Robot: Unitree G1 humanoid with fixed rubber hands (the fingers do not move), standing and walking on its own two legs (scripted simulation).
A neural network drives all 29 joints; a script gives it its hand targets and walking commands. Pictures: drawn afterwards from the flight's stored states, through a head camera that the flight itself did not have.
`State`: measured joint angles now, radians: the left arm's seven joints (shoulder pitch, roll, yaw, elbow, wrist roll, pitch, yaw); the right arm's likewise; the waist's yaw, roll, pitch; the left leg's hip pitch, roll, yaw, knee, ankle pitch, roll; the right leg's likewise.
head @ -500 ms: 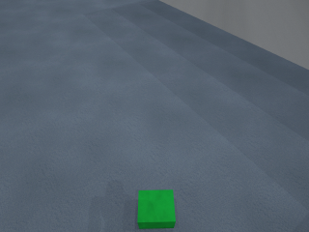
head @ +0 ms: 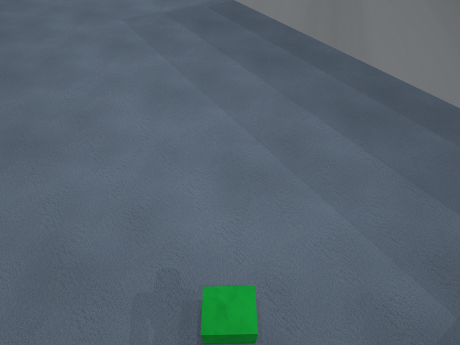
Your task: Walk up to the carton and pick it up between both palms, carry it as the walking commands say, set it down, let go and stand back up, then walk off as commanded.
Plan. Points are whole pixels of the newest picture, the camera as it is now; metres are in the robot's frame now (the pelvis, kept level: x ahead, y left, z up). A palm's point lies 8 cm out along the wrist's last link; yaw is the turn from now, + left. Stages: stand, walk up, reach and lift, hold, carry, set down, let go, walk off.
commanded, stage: stand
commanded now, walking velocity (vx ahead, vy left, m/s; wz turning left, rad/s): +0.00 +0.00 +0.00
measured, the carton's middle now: (229, 314) +0.38 +0.03 -0.71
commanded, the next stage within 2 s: reach and lift in 0.26 s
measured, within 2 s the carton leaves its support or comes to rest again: neither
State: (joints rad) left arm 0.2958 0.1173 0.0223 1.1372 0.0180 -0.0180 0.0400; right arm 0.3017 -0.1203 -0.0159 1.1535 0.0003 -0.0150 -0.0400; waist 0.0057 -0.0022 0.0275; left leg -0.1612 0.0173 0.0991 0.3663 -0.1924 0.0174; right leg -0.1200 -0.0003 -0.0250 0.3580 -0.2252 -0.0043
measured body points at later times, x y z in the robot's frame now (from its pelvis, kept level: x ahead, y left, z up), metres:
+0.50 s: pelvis -0.01 +0.01 -0.02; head +0.04 +0.01 +0.42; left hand +0.17 +0.22 -0.15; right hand +0.18 -0.21 -0.15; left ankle +0.00 +0.10 -0.75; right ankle -0.02 -0.11 -0.75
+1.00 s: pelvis -0.07 -0.01 -0.08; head +0.06 +0.00 +0.35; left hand +0.15 +0.21 -0.19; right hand +0.17 -0.20 -0.19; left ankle +0.00 +0.10 -0.75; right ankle -0.02 -0.12 -0.75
